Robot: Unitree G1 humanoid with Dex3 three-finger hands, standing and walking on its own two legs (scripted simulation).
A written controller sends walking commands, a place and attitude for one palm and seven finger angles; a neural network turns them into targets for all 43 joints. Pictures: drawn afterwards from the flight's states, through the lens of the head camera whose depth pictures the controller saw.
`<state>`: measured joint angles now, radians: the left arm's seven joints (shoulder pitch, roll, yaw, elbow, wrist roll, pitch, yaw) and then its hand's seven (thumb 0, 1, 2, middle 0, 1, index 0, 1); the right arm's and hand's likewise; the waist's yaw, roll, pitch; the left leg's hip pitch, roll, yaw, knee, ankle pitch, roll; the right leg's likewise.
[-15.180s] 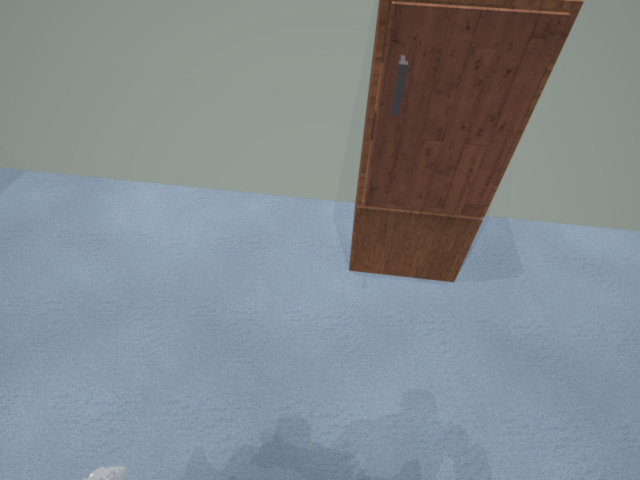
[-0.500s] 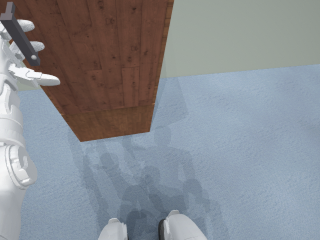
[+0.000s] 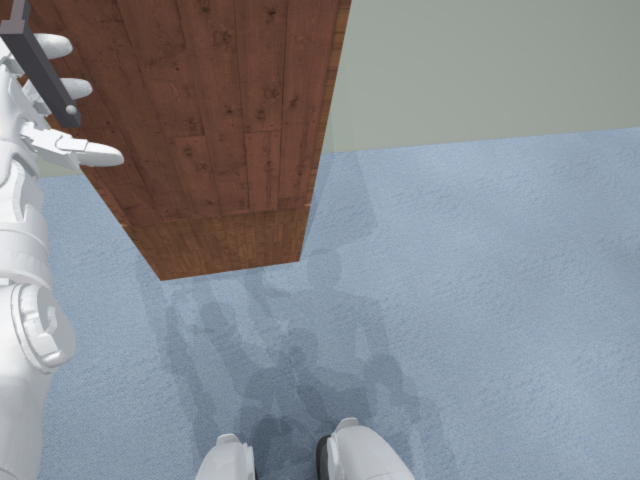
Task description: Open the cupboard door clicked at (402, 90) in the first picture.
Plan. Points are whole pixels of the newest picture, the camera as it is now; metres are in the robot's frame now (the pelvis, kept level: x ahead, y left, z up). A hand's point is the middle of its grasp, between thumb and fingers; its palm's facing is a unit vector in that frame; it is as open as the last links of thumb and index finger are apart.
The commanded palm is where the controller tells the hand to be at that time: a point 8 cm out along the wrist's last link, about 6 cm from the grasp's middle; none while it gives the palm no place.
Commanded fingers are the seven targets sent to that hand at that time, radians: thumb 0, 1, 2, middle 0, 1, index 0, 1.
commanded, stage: close the thumb around the handle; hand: left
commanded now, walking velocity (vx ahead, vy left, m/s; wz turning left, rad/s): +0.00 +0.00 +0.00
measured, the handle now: (47, 67) +0.58 +0.26 +0.10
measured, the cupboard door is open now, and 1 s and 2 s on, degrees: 0 2 51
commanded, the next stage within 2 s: pull the door open along its arc in 0.66 s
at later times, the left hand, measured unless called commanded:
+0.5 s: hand (72, 106) +0.53 +0.23 +0.09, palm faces +0.10 -0.99 -0.02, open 6.9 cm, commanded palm +0.51 +0.26 +0.09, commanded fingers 0.00 0.90 0.90 -0.40 -1.35 -0.40 -1.35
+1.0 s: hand (73, 114) +0.52 +0.23 +0.09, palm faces +0.08 -1.00 -0.01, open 5.5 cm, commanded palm +0.47 +0.27 +0.09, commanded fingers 0.00 0.90 0.90 -0.40 -1.35 -0.40 -1.35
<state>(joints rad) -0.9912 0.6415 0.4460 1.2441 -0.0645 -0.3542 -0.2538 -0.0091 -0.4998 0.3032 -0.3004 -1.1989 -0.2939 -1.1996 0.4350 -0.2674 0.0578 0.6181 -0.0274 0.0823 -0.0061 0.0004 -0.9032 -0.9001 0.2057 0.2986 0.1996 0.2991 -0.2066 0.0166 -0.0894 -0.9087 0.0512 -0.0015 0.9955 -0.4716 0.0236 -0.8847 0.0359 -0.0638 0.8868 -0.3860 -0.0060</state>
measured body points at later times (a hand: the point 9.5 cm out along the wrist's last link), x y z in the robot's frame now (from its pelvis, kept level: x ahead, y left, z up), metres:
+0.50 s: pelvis +0.00 +0.00 +0.00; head +0.14 +0.03 +0.43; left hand +0.52 +0.28 +0.09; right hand -0.02 -0.26 -0.10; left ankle -0.01 +0.10 -0.68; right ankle +0.01 -0.12 -0.68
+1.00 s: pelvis +0.01 +0.00 +0.00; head +0.14 +0.02 +0.43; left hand +0.51 +0.28 +0.09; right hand -0.02 -0.26 -0.10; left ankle -0.01 +0.10 -0.68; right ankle +0.01 -0.12 -0.68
